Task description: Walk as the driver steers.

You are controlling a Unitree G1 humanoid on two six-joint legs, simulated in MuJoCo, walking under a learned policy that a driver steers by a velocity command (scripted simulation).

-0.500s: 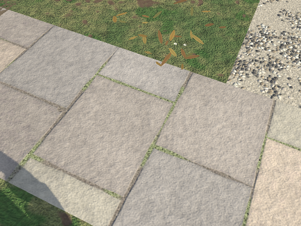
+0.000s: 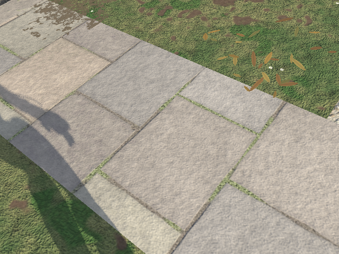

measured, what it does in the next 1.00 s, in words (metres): steps on the spot: left foot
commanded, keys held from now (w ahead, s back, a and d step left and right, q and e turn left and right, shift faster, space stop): no key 1.00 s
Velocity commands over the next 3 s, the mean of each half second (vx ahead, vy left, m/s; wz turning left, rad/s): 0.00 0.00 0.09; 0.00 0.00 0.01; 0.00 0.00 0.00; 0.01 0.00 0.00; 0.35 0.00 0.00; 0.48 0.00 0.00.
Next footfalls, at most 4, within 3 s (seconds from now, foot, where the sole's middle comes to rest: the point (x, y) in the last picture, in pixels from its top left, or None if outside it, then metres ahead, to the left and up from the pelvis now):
0.24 left None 0.00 0.12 -0.78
2.66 left None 0.42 0.04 -0.78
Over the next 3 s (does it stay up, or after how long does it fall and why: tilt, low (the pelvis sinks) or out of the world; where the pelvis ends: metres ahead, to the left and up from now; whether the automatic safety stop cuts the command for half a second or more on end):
stays up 0.45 0.00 0.00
